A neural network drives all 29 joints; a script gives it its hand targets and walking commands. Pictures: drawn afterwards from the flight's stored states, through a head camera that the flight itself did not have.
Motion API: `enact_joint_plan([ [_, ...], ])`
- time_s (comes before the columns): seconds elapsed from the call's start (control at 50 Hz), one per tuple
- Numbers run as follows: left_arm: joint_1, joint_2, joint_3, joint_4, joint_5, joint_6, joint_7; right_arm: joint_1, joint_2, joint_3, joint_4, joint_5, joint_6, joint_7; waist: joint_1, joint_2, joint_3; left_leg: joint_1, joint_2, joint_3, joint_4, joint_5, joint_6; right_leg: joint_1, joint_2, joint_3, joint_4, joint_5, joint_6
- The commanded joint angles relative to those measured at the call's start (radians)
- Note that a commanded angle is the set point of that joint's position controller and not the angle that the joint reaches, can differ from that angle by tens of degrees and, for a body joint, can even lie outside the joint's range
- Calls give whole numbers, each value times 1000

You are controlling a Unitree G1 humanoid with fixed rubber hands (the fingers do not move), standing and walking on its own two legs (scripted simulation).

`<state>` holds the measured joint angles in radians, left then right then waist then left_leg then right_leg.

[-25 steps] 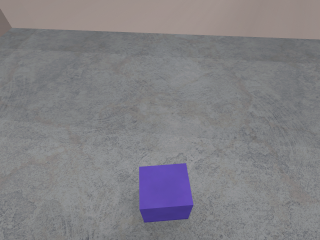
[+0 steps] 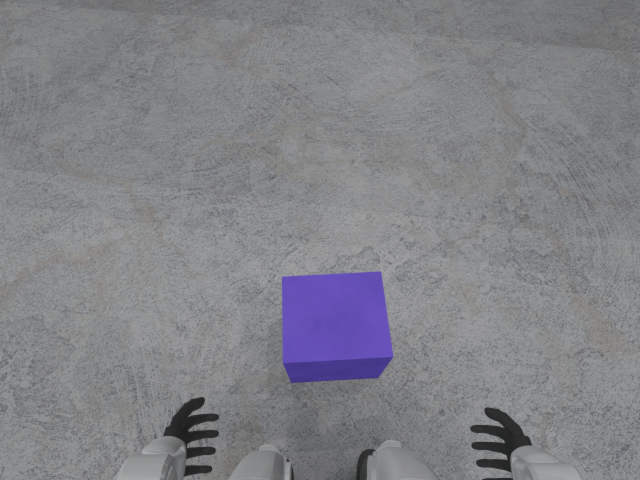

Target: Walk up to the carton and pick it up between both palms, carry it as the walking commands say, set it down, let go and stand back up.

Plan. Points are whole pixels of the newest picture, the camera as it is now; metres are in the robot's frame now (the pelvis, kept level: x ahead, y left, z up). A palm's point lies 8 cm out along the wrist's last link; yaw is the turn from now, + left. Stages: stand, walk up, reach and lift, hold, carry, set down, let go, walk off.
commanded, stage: reach and lift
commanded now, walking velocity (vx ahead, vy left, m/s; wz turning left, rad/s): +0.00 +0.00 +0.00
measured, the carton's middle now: (333, 330) +0.45 -0.01 -0.61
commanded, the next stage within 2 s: none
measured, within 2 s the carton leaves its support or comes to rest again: neither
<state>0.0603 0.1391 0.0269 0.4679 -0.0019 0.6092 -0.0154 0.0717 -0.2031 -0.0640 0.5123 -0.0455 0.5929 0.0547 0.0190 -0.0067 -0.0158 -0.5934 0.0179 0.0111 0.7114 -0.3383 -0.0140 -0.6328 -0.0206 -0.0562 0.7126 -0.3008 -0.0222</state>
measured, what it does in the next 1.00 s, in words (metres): lowers itself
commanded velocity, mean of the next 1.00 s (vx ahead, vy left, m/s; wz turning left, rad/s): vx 0.00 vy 0.00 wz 0.00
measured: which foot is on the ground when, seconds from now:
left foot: down 0.00-1.00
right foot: down 0.00-1.00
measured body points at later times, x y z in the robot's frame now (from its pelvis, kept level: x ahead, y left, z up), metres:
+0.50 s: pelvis -0.06 +0.01 -0.06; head +0.09 +0.00 +0.37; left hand +0.24 +0.21 -0.16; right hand +0.25 -0.24 -0.16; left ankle +0.00 +0.13 -0.71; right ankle +0.02 -0.11 -0.71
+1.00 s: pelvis -0.06 -0.01 -0.08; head +0.20 -0.02 +0.28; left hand +0.39 +0.21 -0.18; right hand +0.41 -0.26 -0.18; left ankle +0.00 +0.13 -0.71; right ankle +0.02 -0.11 -0.71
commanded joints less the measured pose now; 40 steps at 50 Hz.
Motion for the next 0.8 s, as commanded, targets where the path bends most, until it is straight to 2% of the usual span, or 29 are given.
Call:
enact_joint_plan([
  [0.0,-84,57,33,-171,12,-80,7,-86,-120,-52,-144,-21,-85,21,-14,15,-336,-23,-40,-43,53,341,1,173,29,92,76,397,-15],
  [0.08,-7,29,29,-186,-3,-115,32,-59,-162,-68,-145,6,-126,32,-11,3,-421,-36,-50,-33,117,365,-18,140,57,66,159,396,-12],
  [0.18,-7,6,40,-211,-22,-114,56,-112,-183,-59,-133,28,-135,53,-9,-1,-384,-98,-43,-22,134,246,-18,57,70,47,168,246,-13],
  [0.3,-255,35,85,-192,-35,-93,64,-368,-200,-70,-84,58,-115,70,-10,-10,-298,-204,-33,-10,139,-65,-6,-28,47,50,158,-48,-8],
  [0.4,-437,49,107,-113,-44,-80,70,-556,-228,-95,3,57,-107,72,-21,-9,-299,-225,-32,-7,157,-153,-11,-63,42,45,163,-138,-4],
  [0.52,-655,80,148,6,-55,-121,87,-763,-258,-115,115,62,-148,68,-28,-19,-394,-273,-45,8,178,-113,-12,-84,39,39,183,-81,3],
  [0.62,-776,115,179,88,-50,-188,92,-896,-272,-125,184,71,-208,58,-19,-29,-517,-344,-52,24,198,-52,-9,-85,39,48,205,2,15],
  [0.78,-932,161,241,142,-42,-311,85,-1090,-292,-146,248,75,-309,40,-10,-54,-705,-464,-69,50,240,12,-6,-54,31,79,259,137,27],
])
